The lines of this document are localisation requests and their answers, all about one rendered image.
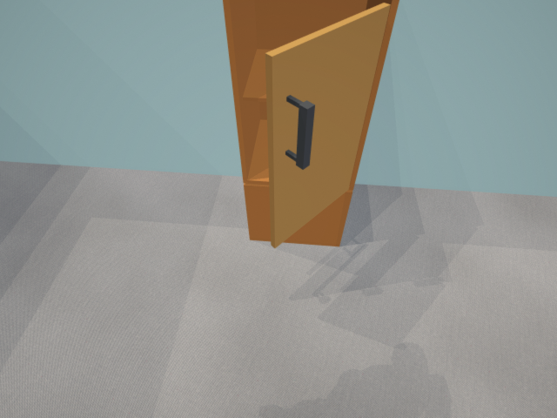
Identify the cupboard door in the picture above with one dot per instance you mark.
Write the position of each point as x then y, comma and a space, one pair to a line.
334, 69

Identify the handle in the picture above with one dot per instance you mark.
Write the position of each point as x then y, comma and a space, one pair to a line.
305, 127

